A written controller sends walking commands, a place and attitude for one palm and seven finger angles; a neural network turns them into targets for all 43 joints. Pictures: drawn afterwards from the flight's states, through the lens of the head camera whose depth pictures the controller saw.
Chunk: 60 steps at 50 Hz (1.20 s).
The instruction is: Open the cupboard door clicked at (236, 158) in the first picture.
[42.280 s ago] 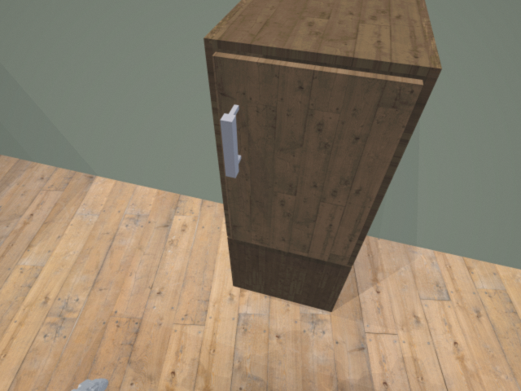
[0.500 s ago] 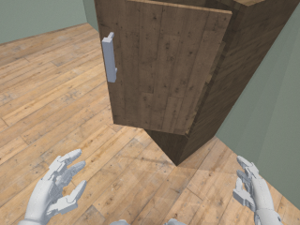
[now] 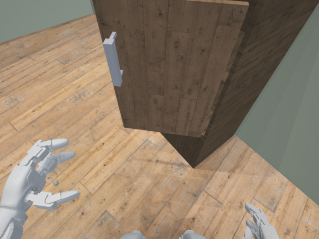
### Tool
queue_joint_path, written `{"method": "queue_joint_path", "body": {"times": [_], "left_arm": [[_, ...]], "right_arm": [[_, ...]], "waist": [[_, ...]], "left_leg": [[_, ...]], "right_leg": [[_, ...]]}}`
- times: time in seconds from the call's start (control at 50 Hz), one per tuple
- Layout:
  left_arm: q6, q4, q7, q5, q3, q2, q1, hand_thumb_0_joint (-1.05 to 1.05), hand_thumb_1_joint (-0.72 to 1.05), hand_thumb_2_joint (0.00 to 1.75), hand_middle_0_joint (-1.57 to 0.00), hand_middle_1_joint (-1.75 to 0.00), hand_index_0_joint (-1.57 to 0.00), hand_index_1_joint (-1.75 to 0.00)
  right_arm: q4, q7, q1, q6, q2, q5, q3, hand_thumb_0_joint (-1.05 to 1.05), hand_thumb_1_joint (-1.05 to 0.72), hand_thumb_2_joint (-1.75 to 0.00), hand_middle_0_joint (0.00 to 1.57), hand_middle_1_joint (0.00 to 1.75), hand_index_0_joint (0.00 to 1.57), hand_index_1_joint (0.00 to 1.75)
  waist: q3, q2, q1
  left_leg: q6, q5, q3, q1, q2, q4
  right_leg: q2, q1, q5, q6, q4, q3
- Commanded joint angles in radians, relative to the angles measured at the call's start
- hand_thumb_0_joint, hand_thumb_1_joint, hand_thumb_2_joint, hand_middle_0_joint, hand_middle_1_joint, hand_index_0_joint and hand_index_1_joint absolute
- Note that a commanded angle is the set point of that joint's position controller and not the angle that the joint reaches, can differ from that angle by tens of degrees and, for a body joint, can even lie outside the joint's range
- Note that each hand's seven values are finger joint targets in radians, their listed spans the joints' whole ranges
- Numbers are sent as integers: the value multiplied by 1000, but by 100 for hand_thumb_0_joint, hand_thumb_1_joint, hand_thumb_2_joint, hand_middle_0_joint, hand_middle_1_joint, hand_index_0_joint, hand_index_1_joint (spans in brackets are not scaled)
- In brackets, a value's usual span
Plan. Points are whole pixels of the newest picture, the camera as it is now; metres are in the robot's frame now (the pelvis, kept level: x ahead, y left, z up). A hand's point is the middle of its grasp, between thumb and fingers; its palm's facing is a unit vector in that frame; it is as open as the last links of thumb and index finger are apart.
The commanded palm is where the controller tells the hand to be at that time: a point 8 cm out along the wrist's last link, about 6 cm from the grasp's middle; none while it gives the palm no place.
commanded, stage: raise the hand with hooked fingers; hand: left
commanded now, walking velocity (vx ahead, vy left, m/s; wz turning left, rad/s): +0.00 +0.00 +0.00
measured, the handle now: (115, 60) +0.58 +0.16 +0.10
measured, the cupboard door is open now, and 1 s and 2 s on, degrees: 43 43 43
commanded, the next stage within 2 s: move the hooked fingers beside the handle in 1.16 s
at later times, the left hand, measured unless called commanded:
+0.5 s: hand (20, 157) +0.26 +0.30 +0.10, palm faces -0.05 -1.00 -0.06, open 13.9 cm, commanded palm +0.24 +0.35 +0.11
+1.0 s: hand (20, 141) +0.29 +0.31 +0.11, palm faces -0.07 -1.00 -0.04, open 14.0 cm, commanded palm +0.26 +0.35 +0.12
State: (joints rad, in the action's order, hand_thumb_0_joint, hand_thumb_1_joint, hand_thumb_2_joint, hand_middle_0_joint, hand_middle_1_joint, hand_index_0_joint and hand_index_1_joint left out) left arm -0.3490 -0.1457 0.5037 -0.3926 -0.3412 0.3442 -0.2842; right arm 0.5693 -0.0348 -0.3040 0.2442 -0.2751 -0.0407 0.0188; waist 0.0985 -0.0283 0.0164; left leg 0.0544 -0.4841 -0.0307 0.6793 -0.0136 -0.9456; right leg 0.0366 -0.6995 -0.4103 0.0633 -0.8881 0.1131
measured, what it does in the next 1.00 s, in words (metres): stands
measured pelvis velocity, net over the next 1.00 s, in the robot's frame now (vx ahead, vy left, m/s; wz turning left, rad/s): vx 0.01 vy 0.03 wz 0.00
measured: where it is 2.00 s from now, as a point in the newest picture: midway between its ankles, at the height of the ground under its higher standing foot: outside the picture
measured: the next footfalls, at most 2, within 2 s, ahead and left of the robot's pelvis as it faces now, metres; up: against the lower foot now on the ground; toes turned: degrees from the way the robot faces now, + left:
none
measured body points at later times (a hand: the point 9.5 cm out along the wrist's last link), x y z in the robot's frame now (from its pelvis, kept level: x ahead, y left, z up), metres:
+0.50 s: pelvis +0.00 +0.03 +0.02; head +0.03 +0.05 +0.47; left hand +0.26 +0.35 +0.11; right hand +0.19 -0.19 -0.05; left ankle -0.01 +0.08 -0.69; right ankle +0.02 -0.08 -0.69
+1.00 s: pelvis +0.01 +0.03 +0.02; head +0.05 +0.04 +0.47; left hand +0.29 +0.36 +0.12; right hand +0.16 -0.22 -0.05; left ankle -0.01 +0.08 -0.69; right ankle +0.02 -0.08 -0.69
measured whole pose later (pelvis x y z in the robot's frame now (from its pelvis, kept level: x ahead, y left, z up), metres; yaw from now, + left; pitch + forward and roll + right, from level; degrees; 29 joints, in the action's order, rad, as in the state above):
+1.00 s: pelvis +0.01 +0.03 +0.02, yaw +0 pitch +8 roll -3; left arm -0.17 -0.39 0.59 -0.36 -0.43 0.47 0.07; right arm 0.56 -0.05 -0.30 0.21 -0.30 -0.04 0.04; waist 0.07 -0.03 0.00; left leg 0.09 -0.41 -0.04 0.50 -0.05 -0.77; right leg 0.02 -0.51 -0.33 0.02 -0.70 0.09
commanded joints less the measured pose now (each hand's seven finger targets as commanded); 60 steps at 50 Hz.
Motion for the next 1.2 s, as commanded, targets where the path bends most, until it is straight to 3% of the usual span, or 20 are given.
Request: {"method": "queue_joint_path", "body": {"times": [0.0, 0.02, 0.1, 0.16, 0.24, 0.4, 0.5, 0.58, 0.62, 0.64, 0.68, 0.72, 0.78, 0.84, 0.9, 0.96, 1.04, 1.14, 1.18], "left_arm": [[-67, 201, 1, -31, -106, 217, 101, 0, -22, 42, -28, -102, -28, -102], [-68, 216, -3, -28, -112, 226, 108, 0, -24, 41, -28, -103, -28, -103], [-51, 186, -20, -26, -129, 249, 153, 0, -34, 37, -29, -110, -29, -110], [-25, 165, -14, -19, -111, 241, 208, 0, -41, 34, -29, -114, -29, -114], [25, 140, 3, -6, -111, 270, 289, 0, -50, 30, -30, -120, -30, -120], [87, 68, 34, -1, -142, 325, 434, 0, -50, 30, -30, -120, -30, -120], [119, 9, 65, 5, -143, 350, 543, 0, -50, 30, -30, -120, -30, -120], [128, -22, 81, 7, -166, 386, 596, 0, -50, 30, -30, -120, -30, -120], [128, -29, 89, 10, -182, 419, 628, 0, -50, 30, -30, -120, -30, -120], [129, -39, 91, 10, -182, 419, 637, 0, -50, 30, -30, -120, -30, -120], [138, -90, 103, 0, -172, 383, 580, 0, -50, 30, -30, -120, -30, -120], [140, -92, 118, -5, -160, 374, 575, 0, -50, 30, -30, -120, -30, -120], [140, -83, 115, -4, -175, 390, 567, 0, -50, 30, -30, -120, -30, -120], [121, -34, 103, -2, -191, 409, 582, 0, -50, 30, -30, -120, -30, -120], [112, -32, 89, -1, -221, 436, 571, 0, -50, 30, -30, -120, -30, -120], [106, -31, 88, -4, -198, 405, 582, 0, -50, 30, -30, -120, -30, -120], [104, -23, 89, -1, -199, 411, 585, 0, -50, 30, -30, -120, -30, -120], [120, -94, 101, -6, -176, 385, 587, 0, -50, 30, -30, -120, -30, -120], [115, -76, 98, -3, -181, 397, 599, 0, -50, 30, -30, -120, -30, -120]], "right_arm": [[-178, -15, 76, 82, -144, -10, -58, 0, -90, -90, 20, 30, 20, 30], [-175, -16, 70, 83, -142, -11, -57, 0, -90, -90, 20, 30, 20, 30], [-166, -23, 66, 81, -151, -10, -56, 0, -90, -90, 20, 30, 20, 30], [-167, -30, 73, 73, -151, -16, -50, 0, -90, -90, 20, 30, 20, 30], [-171, -35, 69, 63, -158, -17, -42, 0, -90, -90, 20, 30, 20, 30], [-165, -39, 73, 52, -162, -16, -30, 0, -90, -90, 20, 30, 20, 30], [-159, -45, 75, 37, -167, -17, -24, 0, -90, -90, 20, 30, 20, 30], [-159, -48, 70, 32, -168, -17, -23, 0, -90, -90, 20, 30, 20, 30], [-154, -46, 64, 29, -172, -15, -21, 0, -90, -90, 20, 30, 20, 30], [-153, -48, 63, 27, -172, -17, -23, 0, -90, -90, 20, 30, 20, 30], [-156, -46, 59, 29, -173, -17, -27, 0, -90, -90, 20, 30, 20, 30], [-155, -38, 54, 27, -177, -17, -29, 0, -90, -90, 20, 30, 20, 30], [-162, -32, 55, 24, -180, -14, -34, 0, -90, -90, 20, 30, 20, 30], [-161, -27, 47, 25, -179, -12, -38, 0, -90, -90, 20, 30, 20, 30], [-154, -28, 38, 23, -177, -5, -37, 0, -90, -90, 20, 30, 20, 30], [-155, -33, 45, 21, -172, -12, -38, 0, -90, -90, 20, 30, 20, 30], [-156, -38, 46, 20, -169, -13, -36, 0, -90, -90, 20, 30, 20, 30], [-153, -44, 62, 14, -168, -19, -30, 0, -90, -90, 20, 30, 20, 30], [-158, -46, 71, 17, -166, -20, -29, 0, -90, -90, 20, 30, 20, 30]], "waist": [[221, -15, -26], [240, -32, -29], [186, -29, -22], [163, -60, -17], [176, -86, -17], [162, -78, -24], [154, -78, -17], [190, -84, -18], [210, -115, -22], [206, -100, -19], [199, -58, -20], [202, -65, -23], [201, -61, -27], [231, -110, -32], [227, -95, -36], [219, -96, -23], [248, -98, -23], [177, -47, -14], [189, -68, -19]], "left_leg": [[-21, 331, 73, -78, 7, 138], [-22, 343, 73, -106, 10, 153], [-28, 347, 88, -138, 16, 178], [-36, 315, 100, -166, 21, 210], [-48, 362, 119, -224, 29, 235], [-80, 451, 158, -309, 41, 274], [-84, 432, 170, -332, 44, 296], [-87, 453, 181, -367, 48, 311], [-97, 489, 189, -402, 51, 317], [-96, 495, 197, -410, 55, 321], [-90, 517, 189, -394, 51, 315], [-89, 548, 173, -393, 47, 309], [-88, 550, 167, -377, 45, 306], [-96, 607, 167, -414, 48, 302], [-92, 632, 148, -395, 43, 293], [-84, 548, 144, -381, 40, 302], [-78, 557, 139, -392, 36, 299], [-57, 425, 117, -308, 22, 303], [-53, 403, 117, -308, 20, 304]], "right_leg": [[-38, 255, 213, -44, 135, -129], [-34, 257, 222, -41, 132, -114], [-22, 227, 219, -32, 134, -82], [-22, 206, 179, -31, 147, -65], [-15, 214, 206, -26, 156, -56], [-7, 217, 234, -18, 176, -42], [-9, 208, 214, -17, 198, -44], [-14, 213, 216, -21, 209, -42], [-13, 218, 221, -19, 215, -44], [-13, 213, 222, -21, 217, -42], [-15, 218, 241, -25, 221, -41], [-12, 229, 264, -22, 225, -45], [-14, 227, 269, -24, 222, -43], [-14, 231, 288, -21, 217, -46], [-11, 257, 324, -17, 221, -51], [-13, 247, 288, -23, 227, -51], [-13, 272, 308, -22, 231, -57], [-13, 272, 274, -21, 246, -63], [-17, 275, 260, -19, 245, -67]]}}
